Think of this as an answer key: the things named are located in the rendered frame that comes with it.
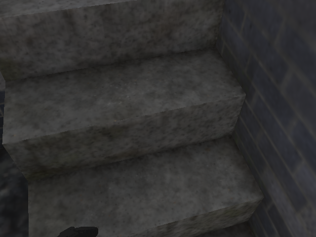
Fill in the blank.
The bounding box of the robot left hand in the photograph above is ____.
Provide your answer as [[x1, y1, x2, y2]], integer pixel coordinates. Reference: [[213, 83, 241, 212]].
[[57, 226, 99, 237]]

